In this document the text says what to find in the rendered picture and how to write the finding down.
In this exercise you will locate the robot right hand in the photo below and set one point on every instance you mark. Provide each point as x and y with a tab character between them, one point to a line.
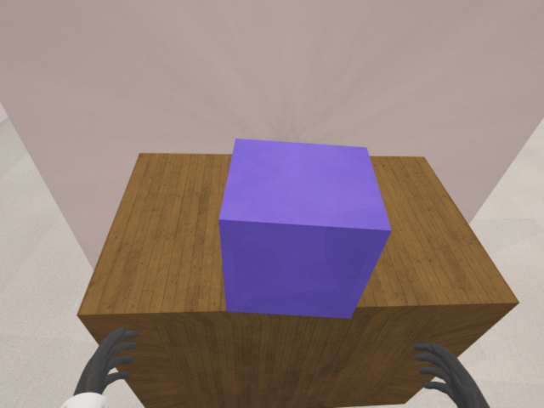
459	386

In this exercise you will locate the pedestal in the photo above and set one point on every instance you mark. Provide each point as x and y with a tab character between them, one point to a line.
160	273

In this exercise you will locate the robot left hand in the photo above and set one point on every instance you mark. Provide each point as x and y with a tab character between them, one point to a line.
94	378

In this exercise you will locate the carton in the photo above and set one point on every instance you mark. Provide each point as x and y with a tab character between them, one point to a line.
302	227

